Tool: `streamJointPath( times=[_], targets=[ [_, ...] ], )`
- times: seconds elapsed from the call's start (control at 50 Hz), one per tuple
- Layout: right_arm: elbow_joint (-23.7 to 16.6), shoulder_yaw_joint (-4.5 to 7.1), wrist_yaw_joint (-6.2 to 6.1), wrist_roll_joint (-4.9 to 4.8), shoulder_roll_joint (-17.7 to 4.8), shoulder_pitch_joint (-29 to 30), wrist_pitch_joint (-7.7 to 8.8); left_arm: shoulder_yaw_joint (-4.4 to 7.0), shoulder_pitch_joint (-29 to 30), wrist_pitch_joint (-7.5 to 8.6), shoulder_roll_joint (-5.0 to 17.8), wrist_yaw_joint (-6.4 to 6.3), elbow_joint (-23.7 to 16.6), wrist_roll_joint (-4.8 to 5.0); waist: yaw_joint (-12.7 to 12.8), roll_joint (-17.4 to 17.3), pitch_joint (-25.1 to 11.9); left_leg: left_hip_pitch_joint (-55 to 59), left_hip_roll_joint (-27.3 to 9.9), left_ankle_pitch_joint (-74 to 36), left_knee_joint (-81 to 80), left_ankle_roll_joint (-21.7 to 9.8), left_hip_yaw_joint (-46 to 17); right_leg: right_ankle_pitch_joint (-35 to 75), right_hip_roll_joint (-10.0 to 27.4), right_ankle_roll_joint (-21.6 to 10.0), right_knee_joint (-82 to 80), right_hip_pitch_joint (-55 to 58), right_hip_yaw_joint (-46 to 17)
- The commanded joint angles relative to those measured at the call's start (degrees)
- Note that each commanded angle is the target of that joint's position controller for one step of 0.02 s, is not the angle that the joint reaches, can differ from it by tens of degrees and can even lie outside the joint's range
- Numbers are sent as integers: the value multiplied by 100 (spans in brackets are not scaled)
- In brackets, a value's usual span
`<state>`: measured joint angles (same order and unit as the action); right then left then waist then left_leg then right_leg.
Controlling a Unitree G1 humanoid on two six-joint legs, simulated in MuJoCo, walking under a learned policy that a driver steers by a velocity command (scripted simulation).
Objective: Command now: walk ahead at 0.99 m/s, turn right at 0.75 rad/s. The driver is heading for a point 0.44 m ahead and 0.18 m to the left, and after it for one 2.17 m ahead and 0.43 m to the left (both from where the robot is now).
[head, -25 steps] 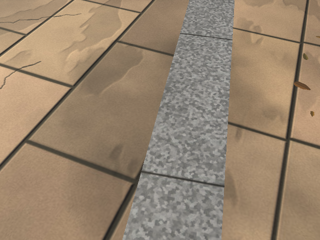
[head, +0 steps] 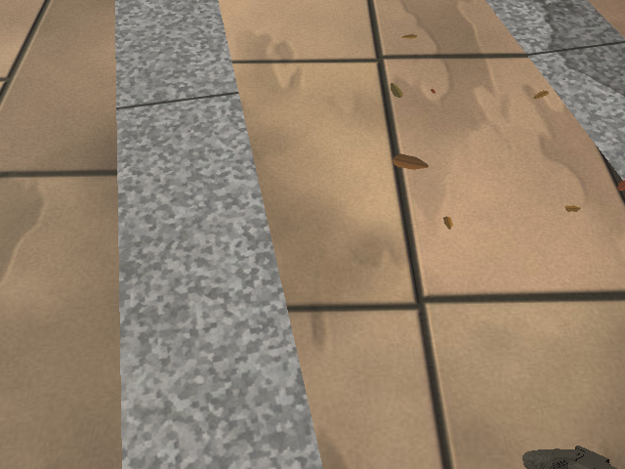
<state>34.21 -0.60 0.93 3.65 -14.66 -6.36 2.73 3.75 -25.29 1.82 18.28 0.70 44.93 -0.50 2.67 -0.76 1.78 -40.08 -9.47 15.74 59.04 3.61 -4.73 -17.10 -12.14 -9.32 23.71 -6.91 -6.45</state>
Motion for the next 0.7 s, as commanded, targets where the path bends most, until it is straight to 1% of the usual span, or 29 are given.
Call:
streamJointPath(
  times=[0.02,0.06,0.1,0.12,0.14,0.16,0.18,0.2,0.22,0.24,0.26,0.28,0.3,0.34,0.36,0.38,0.4,0.42,0.44,0.48,0.52,0.56,0.58,0.6,0.62,0.64,0.66,0.68,0.7],
  targets=[
    [-457,68,76,-94,-444,611,40,206,444,223,812,4,-456,20,-93,356,501,844,294,-1486,-1623,-2,542,1227,1129,-696,-1516,-1321,-1251],
    [-351,65,129,-143,-446,699,106,167,210,338,760,19,-292,114,102,353,306,1414,434,-2562,-2312,-262,701,2253,1371,-498,-1745,-847,-1087],
    [-293,129,104,-188,-588,812,113,165,76,410,882,11,-132,95,207,238,183,1375,602,-2573,-2716,-540,848,3396,1598,-338,-1664,189,-870],
    [-261,172,79,-181,-678,701,114,174,60,420,1009,-12,-77,44,118,322,73,1460,756,-2161,-2794,-708,906,4516,1710,-250,-1304,686,-729],
    [-158,245,55,-190,-823,367,115,200,48,402,1145,-57,-21,-18,-73,450,-186,1709,990,-1624,-2791,-834,976,5702,1812,-110,-785,1154,-585],
    [58,358,6,-248,-1008,-365,99,222,110,353,1254,-94,18,-147,-471,608,-596,2251,1203,-1092,-2695,-950,1000,6676,1900,-1,63,1445,-466],
    [437,470,-75,-291,-1168,-1617,65,233,374,264,1253,-135,3,-259,-1145,613,-1050,3319,1344,-710,-2753,-1044,1146,7029,1816,84,1464,1198,-190],
    [748,592,-167,-276,-1464,-2838,26,168,609,238,1036,-165,-43,-321,-1743,342,-1491,4784,857,109,-2434,-1226,584,5937,1592,175,3474,63,25],
    [823,748,-163,-103,-2041,-2960,25,-42,158,303,211,-60,-370,-107,-1165,-1695,-1772,6021,-471,1974,-3135,-2086,-2616,1217,481,568,6090,-2266,397],
    [797,676,-14,-228,-1572,-2292,-20,-125,145,434,329,-28,-455,-171,-773,-1779,-1576,5945,-733,2364,-4533,-2291,-5019,-519,382,503,6251,-3379,96],
    [613,639,34,-238,-1263,-1574,19,-138,638,461,518,-54,-511,-170,-614,-845,-771,5237,-749,1583,-4511,-2343,-4185,28,895,500,6115,-3649,-91],
    [680,610,62,-292,-1055,-1539,48,-167,1117,482,622,-48,-572,-237,-617,31,-446,4516,-572,36,-4366,-2272,-3418,190,1085,572,5725,-3360,-18],
    [802,546,51,-303,-890,-1579,71,-178,1411,459,551,-46,-687,-287,-472,375,-87,3862,-268,-1352,-4302,-2097,-2713,110,1194,650,5333,-3132,51],
    [1034,491,32,-349,-853,-1763,173,-255,1414,299,406,-40,-858,-339,-196,134,56,3319,-21,-4001,-4178,-2071,-2002,-210,1303,910,4699,-2903,135],
    [1080,507,37,-389,-945,-1799,207,-295,1392,235,338,-41,-914,-336,-103,84,10,3165,99,-4648,-4174,-2028,-1722,-297,1326,1007,4234,-2788,193],
    [783,440,-8,-581,-661,-1451,375,-255,1893,416,311,-50,-1146,-9,-156,54,-87,3120,295,-4201,-4475,-2020,-1785,-98,1214,1034,3766,-2825,29],
    [738,546,-76,-609,-1062,-1199,401,-296,2084,499,323,-54,-1270,36,-52,-197,47,2793,334,-4465,-4430,-2062,-1687,16,1127,1134,2834,-2709,128],
    [685,620,-150,-628,-1222,-1032,338,-328,2375,549,263,-47,-1333,-10,-124,-131,121,2434,629,-4469,-4355,-1876,-1341,428,946,1218,1965,-2351,302],
    [755,667,-206,-622,-1280,-1203,226,-350,2637,587,147,-35,-1400,-85,-291,-54,-101,2242,937,-4180,-4246,-1537,-1091,1230,682,1218,1234,-1840,465],
    [986,729,-290,-592,-1326,-1868,40,-300,2914,588,79,-17,-1514,-44,-564,-126,-442,2076,1089,-3301,-4083,-1021,-1324,2611,293,1193,507,-939,510],
    [995,721,-366,-591,-1139,-1902,-74,-201,2954,537,211,-30,-1612,46,-507,-424,-465,2153,1183,-2777,-3654,-739,-1620,2878,324,1131,193,-569,167],
    [758,756,-405,-597,-1072,-1458,-132,-75,2607,506,406,-106,-1593,38,-177,-537,-647,2293,1307,-2681,-2821,-544,-1795,2973,562,1059,-133,-49,-38],
    [576,745,-398,-594,-983,-1155,-155,-18,1895,495,459,-158,-1401,-21,199,-476,-1039,2230,1516,-2530,-1882,-366,-1634,3396,862,954,-371,723,-86],
    [410,595,-362,-437,-475,-1383,-189,6,1043,439,623,-217,-1204,-90,292,273,-1925,1571,1785,290,-59,-166,-1158,5056,2179,498,350,2178,-983],
    [415,455,-325,-440,-176,-2625,-215,-126,1041,346,504,-221,-1353,-285,-249,1501,-2747,753,2118,3239,1450,-72,-1011,7429,3786,-481,856,3115,-2705],
    [501,461,-222,-521,-686,-3354,-292,-3,1206,228,638,-144,-1229,-32,-446,1621,-3167,364,1460,2827,2807,129,-774,6145,4609,-1297,829,3024,-3541],
    [491,549,-236,-581,-978,-2833,-391,-5,1802,157,369,-171,-1438,5,-387,916,-2638,-2,1052,2042,3007,222,-505,3653,4027,-1189,309,2368,-3143],
    [368,678,-303,-568,-1261,-2035,-468,-101,2117,82,42,-228,-1490,6,-299,332,-1722,-94,862,1418,2600,258,-235,2382,3368,-771,-92,1309,-2188],
    [214,741,-387,-556,-1343,-1595,-566,-136,2342,28,37,-259,-1481,-43,-332,266,-1164,101,743,1117,2392,296,-127,2171,2975,-539,-367,400,-1614]
  ],
)
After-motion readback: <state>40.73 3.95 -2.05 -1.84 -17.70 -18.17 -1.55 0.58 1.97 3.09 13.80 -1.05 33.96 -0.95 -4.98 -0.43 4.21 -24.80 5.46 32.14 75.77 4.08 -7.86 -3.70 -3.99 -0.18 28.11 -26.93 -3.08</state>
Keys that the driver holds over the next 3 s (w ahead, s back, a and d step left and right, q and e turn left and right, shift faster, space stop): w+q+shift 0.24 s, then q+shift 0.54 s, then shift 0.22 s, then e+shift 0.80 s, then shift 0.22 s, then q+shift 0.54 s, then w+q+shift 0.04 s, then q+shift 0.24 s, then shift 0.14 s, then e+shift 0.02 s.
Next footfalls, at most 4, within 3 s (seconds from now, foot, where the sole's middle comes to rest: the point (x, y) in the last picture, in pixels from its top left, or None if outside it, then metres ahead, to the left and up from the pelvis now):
0.20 left None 0.40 0.13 -0.77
0.60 right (332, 342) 0.76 0.02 -0.77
1.00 left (232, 396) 0.62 0.24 -0.77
1.44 right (338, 367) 0.70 0.00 -0.77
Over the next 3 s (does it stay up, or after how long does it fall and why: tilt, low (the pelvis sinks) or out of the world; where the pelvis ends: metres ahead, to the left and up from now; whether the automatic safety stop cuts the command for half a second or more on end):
stays up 0.72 0.18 0.01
